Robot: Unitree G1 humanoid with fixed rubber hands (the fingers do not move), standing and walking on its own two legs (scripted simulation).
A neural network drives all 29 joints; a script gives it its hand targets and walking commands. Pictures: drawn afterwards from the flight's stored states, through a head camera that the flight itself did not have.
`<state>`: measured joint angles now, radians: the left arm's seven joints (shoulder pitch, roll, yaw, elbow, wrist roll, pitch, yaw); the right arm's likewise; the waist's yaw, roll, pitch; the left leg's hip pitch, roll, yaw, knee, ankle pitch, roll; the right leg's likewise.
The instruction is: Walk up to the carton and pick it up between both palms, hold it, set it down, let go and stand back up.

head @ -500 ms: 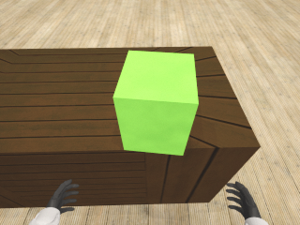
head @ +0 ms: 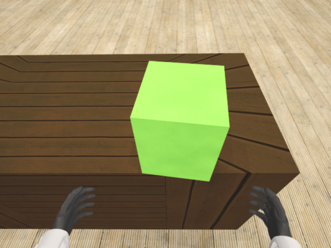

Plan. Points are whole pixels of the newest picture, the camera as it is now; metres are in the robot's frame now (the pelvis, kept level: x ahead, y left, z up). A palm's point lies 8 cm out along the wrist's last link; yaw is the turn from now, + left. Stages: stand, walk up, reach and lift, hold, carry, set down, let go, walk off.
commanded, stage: reach and lift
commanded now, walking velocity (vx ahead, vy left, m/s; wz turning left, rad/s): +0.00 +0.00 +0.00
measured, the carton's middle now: (180, 123) +0.42 +0.00 +0.04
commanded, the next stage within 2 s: none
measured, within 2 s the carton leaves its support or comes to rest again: neither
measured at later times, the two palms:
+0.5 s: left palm (61, 219) +0.16 +0.24 +0.05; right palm (274, 223) +0.16 -0.17 +0.06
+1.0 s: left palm (70, 164) +0.26 +0.24 +0.09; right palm (269, 175) +0.25 -0.18 +0.09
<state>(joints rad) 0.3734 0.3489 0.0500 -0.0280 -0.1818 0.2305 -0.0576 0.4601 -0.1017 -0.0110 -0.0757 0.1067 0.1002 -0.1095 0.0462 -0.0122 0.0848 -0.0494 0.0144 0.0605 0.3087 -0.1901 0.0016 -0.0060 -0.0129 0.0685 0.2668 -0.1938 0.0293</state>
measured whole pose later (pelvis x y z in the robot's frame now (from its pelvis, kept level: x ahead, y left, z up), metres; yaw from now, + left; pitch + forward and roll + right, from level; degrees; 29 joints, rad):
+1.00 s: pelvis +0.01 +0.00 +0.00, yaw +0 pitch -3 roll +0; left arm 0.07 0.37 0.14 -0.22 -0.25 0.42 -0.12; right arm 0.22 -0.13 0.04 -0.35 0.24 0.34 -0.27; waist 0.04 -0.03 0.08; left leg -0.05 0.02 0.06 0.31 -0.21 0.00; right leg -0.01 -0.01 0.07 0.28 -0.21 0.02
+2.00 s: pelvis -0.02 +0.00 +0.00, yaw +2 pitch +0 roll -1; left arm -0.76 0.46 0.11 0.41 -0.24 0.62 -0.07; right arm -0.63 -0.26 -0.02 0.30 0.40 0.46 -0.27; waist -0.07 -0.04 0.01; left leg -0.20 0.02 0.03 0.36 -0.17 0.00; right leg -0.12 0.00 0.03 0.29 -0.17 0.03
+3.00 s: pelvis -0.02 -0.01 -0.01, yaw +3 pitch +10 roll -1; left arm -1.05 0.36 -0.05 1.36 -0.26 -0.03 -0.03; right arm -0.88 -0.07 -0.03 0.98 0.24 0.09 -0.26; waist -0.12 -0.05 -0.12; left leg -0.45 0.03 0.00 0.45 -0.18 -0.01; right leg -0.38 0.01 0.01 0.40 -0.19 0.02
